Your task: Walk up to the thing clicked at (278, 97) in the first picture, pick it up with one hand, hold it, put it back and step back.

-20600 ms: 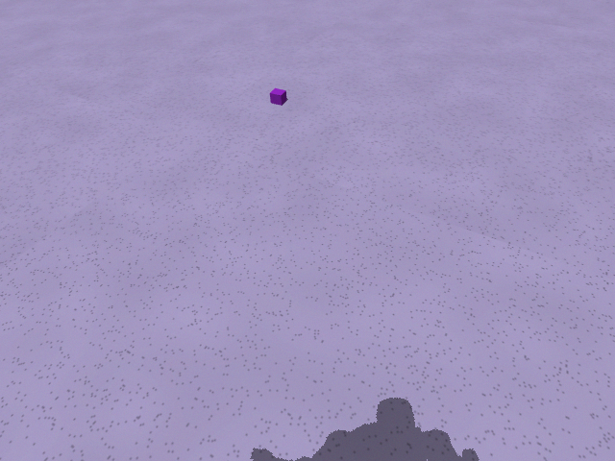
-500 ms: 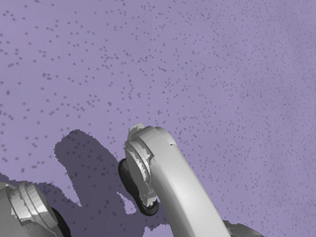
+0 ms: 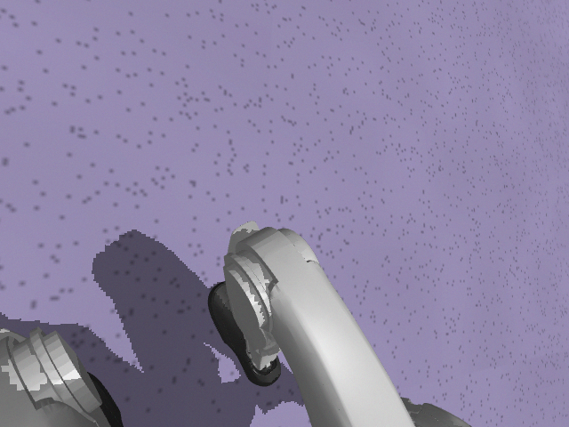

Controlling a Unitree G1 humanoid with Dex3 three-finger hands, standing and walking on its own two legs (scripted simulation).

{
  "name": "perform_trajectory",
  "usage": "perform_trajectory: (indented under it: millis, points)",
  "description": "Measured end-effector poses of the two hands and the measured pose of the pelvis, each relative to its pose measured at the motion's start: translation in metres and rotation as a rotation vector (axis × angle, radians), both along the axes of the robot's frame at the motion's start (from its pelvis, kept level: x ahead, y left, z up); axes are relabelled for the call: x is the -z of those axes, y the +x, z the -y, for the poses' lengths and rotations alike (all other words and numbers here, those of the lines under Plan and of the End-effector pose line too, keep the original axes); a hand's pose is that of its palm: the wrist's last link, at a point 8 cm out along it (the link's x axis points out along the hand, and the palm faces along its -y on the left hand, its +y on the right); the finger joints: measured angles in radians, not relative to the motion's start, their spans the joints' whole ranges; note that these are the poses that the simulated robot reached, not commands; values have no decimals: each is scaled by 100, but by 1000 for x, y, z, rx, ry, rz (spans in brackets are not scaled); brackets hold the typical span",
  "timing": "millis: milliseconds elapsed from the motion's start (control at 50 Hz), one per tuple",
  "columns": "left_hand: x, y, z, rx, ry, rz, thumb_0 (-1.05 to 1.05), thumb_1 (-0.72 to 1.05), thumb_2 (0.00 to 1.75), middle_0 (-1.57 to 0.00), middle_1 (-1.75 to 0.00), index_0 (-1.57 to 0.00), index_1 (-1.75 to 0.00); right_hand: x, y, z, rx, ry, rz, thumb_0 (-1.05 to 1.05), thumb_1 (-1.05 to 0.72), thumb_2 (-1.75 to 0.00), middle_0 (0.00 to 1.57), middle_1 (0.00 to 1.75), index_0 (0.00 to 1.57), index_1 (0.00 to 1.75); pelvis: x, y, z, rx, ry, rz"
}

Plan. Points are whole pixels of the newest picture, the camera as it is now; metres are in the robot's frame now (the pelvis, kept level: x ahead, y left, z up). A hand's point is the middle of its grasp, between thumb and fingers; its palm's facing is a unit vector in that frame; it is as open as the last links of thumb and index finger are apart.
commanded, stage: close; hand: left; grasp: from above
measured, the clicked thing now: out of the picture +0.44 +0.40 -0.27
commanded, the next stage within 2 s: settle in 1.20 s
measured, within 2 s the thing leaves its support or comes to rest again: neither
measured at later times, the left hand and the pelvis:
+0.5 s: hand out of the picture +0.43 +0.38 -0.24, palm faces +0.09 -0.42 -0.90, open 12.7 cm; pelvis +0.00 +0.00 +0.01, yaw +0 degrees
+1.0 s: hand out of the picture +0.43 +0.38 -0.24, palm faces +0.08 -0.42 -0.90, open 12.2 cm; pelvis +0.00 +0.00 +0.01, yaw +0 degrees
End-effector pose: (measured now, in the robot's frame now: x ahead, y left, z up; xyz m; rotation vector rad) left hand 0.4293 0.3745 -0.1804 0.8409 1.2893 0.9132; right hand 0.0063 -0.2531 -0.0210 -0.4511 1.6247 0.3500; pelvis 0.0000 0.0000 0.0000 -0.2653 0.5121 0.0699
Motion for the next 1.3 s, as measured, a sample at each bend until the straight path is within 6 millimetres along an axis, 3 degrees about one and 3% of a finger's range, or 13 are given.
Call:
perform_trajectory:
  millis: [1300]
  points:
    - [-3, -5, -12, 34, 0, -6, 0, -25, 109, -24, -89, -25, -98, -9, 4, -6, -24, -17, 16, 0, -92, -91, 19, 30, 19, 30, -9, -1, -2, -3, -10, -7]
